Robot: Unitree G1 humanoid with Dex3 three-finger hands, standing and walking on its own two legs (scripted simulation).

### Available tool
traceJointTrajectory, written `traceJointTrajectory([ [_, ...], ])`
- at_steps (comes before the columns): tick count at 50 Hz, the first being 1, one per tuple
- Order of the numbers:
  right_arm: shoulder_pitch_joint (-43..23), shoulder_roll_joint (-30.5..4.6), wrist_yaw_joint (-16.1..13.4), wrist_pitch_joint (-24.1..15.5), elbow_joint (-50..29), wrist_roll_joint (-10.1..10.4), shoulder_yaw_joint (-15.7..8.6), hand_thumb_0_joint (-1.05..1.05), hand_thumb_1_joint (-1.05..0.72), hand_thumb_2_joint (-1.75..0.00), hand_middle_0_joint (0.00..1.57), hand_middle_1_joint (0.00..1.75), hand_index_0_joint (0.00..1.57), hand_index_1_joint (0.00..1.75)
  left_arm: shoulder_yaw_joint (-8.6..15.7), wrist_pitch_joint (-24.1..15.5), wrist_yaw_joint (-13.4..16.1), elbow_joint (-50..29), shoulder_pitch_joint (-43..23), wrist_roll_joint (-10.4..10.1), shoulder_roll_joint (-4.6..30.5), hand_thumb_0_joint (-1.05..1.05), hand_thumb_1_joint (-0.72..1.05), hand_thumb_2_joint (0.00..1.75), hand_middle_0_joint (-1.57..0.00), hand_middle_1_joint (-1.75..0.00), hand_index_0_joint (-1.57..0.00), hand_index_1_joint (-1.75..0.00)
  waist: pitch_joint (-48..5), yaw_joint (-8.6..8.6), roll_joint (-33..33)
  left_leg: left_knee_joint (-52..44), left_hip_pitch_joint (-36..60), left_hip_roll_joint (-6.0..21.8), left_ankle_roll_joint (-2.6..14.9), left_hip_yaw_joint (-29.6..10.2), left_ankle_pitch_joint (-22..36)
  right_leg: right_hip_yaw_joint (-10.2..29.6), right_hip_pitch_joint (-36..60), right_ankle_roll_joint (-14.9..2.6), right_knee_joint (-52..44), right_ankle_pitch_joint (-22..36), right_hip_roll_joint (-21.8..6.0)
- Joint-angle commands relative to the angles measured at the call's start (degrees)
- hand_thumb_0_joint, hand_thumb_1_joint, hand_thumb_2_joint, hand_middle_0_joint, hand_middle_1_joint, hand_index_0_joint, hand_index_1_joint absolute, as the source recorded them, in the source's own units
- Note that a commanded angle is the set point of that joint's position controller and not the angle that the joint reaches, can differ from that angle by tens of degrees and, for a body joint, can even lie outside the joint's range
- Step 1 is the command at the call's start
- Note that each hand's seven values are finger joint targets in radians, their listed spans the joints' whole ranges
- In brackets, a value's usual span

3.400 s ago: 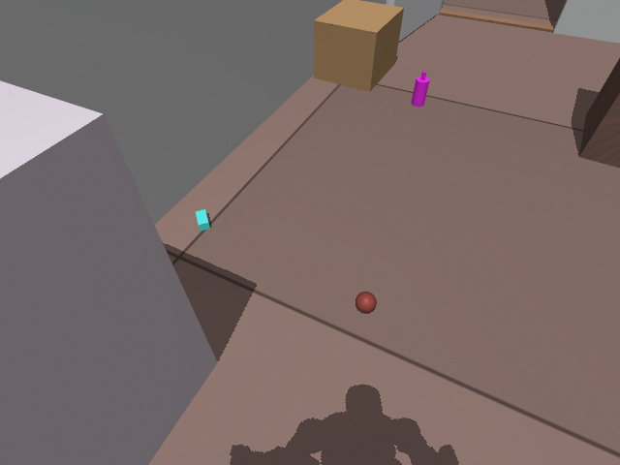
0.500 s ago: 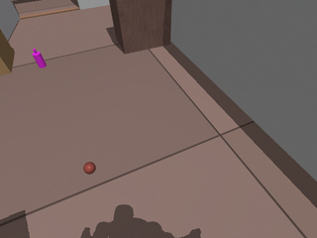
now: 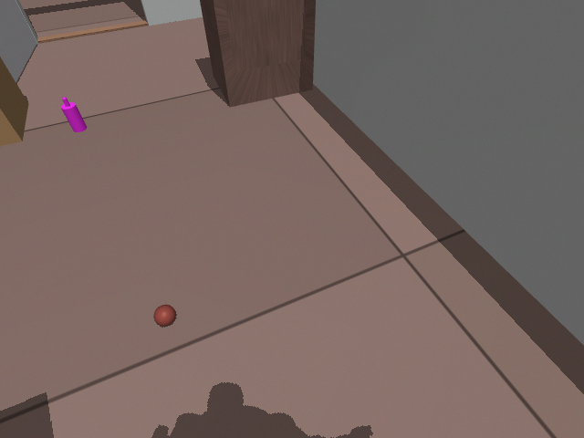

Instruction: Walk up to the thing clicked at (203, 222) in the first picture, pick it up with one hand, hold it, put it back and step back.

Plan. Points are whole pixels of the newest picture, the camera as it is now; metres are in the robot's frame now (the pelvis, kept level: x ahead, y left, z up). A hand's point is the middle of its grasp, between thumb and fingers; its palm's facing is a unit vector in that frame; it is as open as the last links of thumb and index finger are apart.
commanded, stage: stand
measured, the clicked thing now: out of the picture +0.45 +1.26 -0.76
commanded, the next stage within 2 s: none
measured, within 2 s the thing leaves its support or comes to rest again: neither
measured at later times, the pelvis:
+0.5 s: pelvis +0.01 +0.00 +0.00, yaw +2 degrees
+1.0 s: pelvis +0.01 +0.00 +0.00, yaw +2 degrees
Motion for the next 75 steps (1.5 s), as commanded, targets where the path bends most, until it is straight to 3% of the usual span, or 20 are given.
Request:
traceJointTrajectory([
  [1,-3.13,-11.87,-0.77,-1.31,-3.03,0.11,-2.3,0.0,-0.9,-0.9,0.2,0.3,0.2,0.3,2.77,-1.3,0.54,-2.55,-1.66,0.24,12.54,0.0,0.9,0.9,-0.2,-0.3,-0.2,-0.3,-3.59,0.4,0.15,-5.47,1.55,5.63,1.96,-6.19,-3.88,3.42,-2.97,-2.4,-5.63,2.95,-5.5],
  [7,-2.61,-11.89,-0.56,-1.2,-2.88,-0.1,-2.61,0.0,-0.9,-0.9,0.2,0.3,0.2,0.3,3.0,-1.39,0.44,-2.46,-1.15,0.52,12.66,0.0,0.9,0.9,-0.2,-0.3,-0.2,-0.3,-2.85,0.38,-0.44,-5.73,0.86,5.72,2.16,-7.13,-8.05,3.26,-4.85,-2.49,-6.99,-3.18,-5.54],
  [12,-1.67,-11.54,-0.57,-1.36,-2.93,-0.16,-2.48,0.0,-0.9,-0.9,0.2,0.3,0.2,0.3,3.07,-1.63,0.36,-2.67,-0.75,0.42,12.37,0.0,0.9,0.9,-0.2,-0.3,-0.2,-0.3,-5.03,0.18,-0.41,-5.07,1.03,5.68,2.31,-6.89,-3.34,3.07,-2.23,-2.59,-6.24,3.26,-6.19],
  [15,-2.06,-11.77,-0.67,-1.58,-2.98,-0.05,-2.5,0.0,-0.9,-0.9,0.2,0.3,0.2,0.3,2.94,-1.72,0.45,-2.7,-0.07,0.3,12.09,0.0,0.9,0.9,-0.2,-0.3,-0.2,-0.3,-6.77,0.44,-0.62,-3.75,3.22,5.97,2.54,-6.65,3.18,2.64,-1.2,-2.47,-5.29,8.59,-6.45],
  [25,-1.55,-11.71,-0.89,-1.28,-2.82,0.01,-2.17,0.0,-0.9,-0.9,0.2,0.3,0.2,0.3,2.75,-1.12,0.52,-2.76,0.78,0.37,12.31,0.0,0.9,0.9,-0.2,-0.3,-0.2,-0.3,-5.02,0.61,-0.13,-5.01,1.38,5.68,2.23,-6.98,-0.31,1.92,-1.37,-2.6,-5.6,4.86,-6.32],
  [29,-1.7,-11.94,-0.85,-1.56,-2.86,0.23,-2.12,0.0,-0.9,-0.9,0.2,0.3,0.2,0.3,2.61,-1.3,0.54,-2.85,1.11,0.2,11.92,0.0,0.9,0.9,-0.2,-0.3,-0.2,-0.3,-6.56,0.87,-0.15,-3.63,3.32,5.95,2.28,-6.96,7.24,1.5,-0.03,-2.43,-4.57,9.61,-6.63],
  [38,-1.54,-11.57,-1.04,-1.28,-3.31,0.12,-2.21,0.0,-0.9,-0.9,0.2,0.3,0.2,0.3,2.9,-1.21,0.72,-3.43,-0.27,0.22,12.39,0.0,0.9,0.9,-0.2,-0.3,-0.2,-0.3,-6.44,0.56,-0.68,-3.36,3.42,5.83,2.19,-6.5,8.7,1.12,0.91,-2.31,-4.68,11.01,-6.86],
  [45,-1.4,-11.71,-0.92,-1.14,-3.44,0.12,-2.24,0.0,-0.9,-0.9,0.2,0.3,0.2,0.3,3.02,-0.96,0.64,-3.41,-0.18,0.35,12.36,0.0,0.9,0.9,-0.2,-0.3,-0.2,-0.3,-4.27,0.59,0.33,-5.43,0.81,5.38,2.14,-7.16,0.41,1.1,-0.02,-2.4,-6.02,4.35,-6.41],
  [52,-1.36,-11.79,-0.88,-1.14,-3.53,0.12,-2.29,0.0,-0.9,-0.9,0.2,0.3,0.2,0.3,2.93,-1.09,0.58,-3.71,0.28,0.45,12.15,0.0,0.9,0.9,-0.2,-0.3,-0.2,-0.3,-5.23,0.6,-0.19,-4.76,1.66,5.37,2.33,-7.01,1.9,1.1,-0.08,-2.53,-6.07,5.97,-6.7],
  [56,-1.21,-11.8,-0.94,-1.31,-3.46,0.05,-2.27,0.0,-0.9,-0.9,0.2,0.3,0.2,0.3,2.89,-1.06,0.56,-3.79,0.68,0.25,12.17,0.0,0.9,0.9,-0.2,-0.3,-0.2,-0.3,-6.33,0.81,0.04,-4.13,2.82,5.49,2.18,-6.85,5.99,1.05,0.38,-2.65,-5.19,7.88,-6.71],
  [59,-1.39,-11.78,-0.96,-1.27,-3.4,0.14,-2.14,0.0,-0.9,-0.9,0.2,0.3,0.2,0.3,2.77,-1.06,0.59,-3.74,1.1,0.24,12.08,0.0,0.9,0.9,-0.2,-0.3,-0.2,-0.3,-5.62,0.92,0.09,-4.0,2.51,5.34,2.22,-6.94,4.76,1.03,0.05,-2.43,-5.65,7.29,-6.75],
  [65,-0.44,-11.84,-1.14,-1.29,-3.41,0.11,-2.13,0.0,-0.9,-0.9,0.2,0.3,0.2,0.3,2.82,-1.11,0.79,-3.87,0.94,0.22,12.34,0.0,0.9,0.9,-0.2,-0.3,-0.2,-0.3,-7.48,0.66,0.01,-2.85,4.01,5.68,2.43,-6.39,11.25,0.6,2.08,-2.44,-4.56,13.32,-7.21],
  [70,-0.68,-11.75,-1.29,-1.3,-3.66,0.01,-2.04,0.0,-0.9,-0.9,0.2,0.3,0.2,0.3,2.74,-0.79,0.8,-3.64,1.08,0.25,11.94,0.0,0.9,0.9,-0.2,-0.3,-0.2,-0.3,-6.05,1.02,0.17,-3.71,2.46,5.61,2.28,-6.69,10.26,0.2,2.17,-2.23,-4.82,11.01,-6.96],
  [75,-0.6,-11.69,-1.22,-1.31,-3.67,0.24,-2.14,0.0,-0.9,-0.9,0.2,0.3,0.2,0.3,2.7,-0.99,0.82,-3.9,0.92,0.31,12.2,0.0,0.9,0.9,-0.2,-0.3,-0.2,-0.3,-6.47,0.79,-0.64,-2.95,4.3,5.55,2.06,-6.62,11.55,0.34,1.61,-2.3,-4.93,12.69,-7.13],
])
